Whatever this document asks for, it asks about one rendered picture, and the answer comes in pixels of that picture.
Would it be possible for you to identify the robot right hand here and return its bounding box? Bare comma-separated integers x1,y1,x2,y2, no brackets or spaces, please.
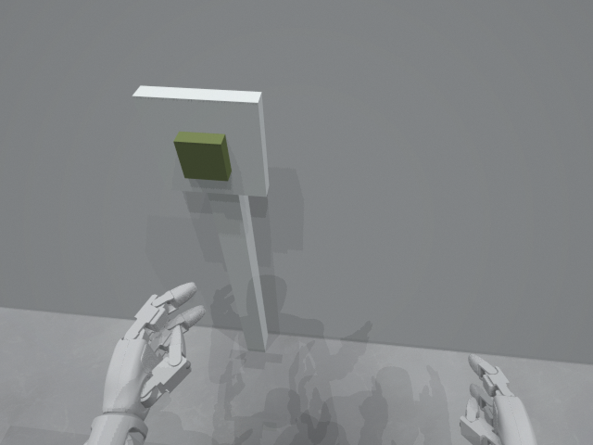
461,354,537,445

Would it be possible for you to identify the left robot forearm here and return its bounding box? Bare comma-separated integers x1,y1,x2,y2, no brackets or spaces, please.
83,412,148,445

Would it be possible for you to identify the robot left hand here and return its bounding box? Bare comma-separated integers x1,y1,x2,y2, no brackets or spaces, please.
102,282,205,421

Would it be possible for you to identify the button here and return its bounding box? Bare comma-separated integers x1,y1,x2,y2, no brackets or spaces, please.
173,132,232,181

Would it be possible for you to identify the panel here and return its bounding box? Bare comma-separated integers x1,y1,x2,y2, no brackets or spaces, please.
132,85,269,352

